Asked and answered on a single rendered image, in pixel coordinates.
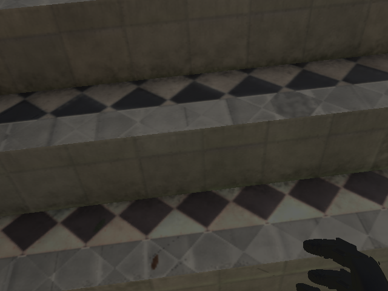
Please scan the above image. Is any robot right hand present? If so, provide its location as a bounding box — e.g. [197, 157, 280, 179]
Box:
[296, 238, 388, 291]

